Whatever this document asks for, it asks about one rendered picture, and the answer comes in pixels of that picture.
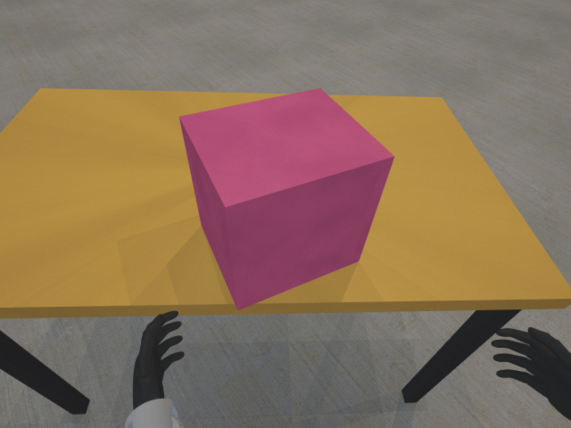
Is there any left robot forearm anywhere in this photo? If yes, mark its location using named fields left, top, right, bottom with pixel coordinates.
left=124, top=399, right=184, bottom=428

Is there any robot left hand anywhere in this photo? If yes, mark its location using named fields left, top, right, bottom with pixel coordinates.
left=133, top=311, right=185, bottom=410

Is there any table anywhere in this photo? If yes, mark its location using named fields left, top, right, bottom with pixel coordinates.
left=0, top=88, right=571, bottom=415

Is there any robot right hand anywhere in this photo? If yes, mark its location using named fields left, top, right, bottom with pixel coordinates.
left=492, top=327, right=571, bottom=421

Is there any carton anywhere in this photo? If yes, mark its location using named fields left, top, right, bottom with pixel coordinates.
left=179, top=88, right=394, bottom=310

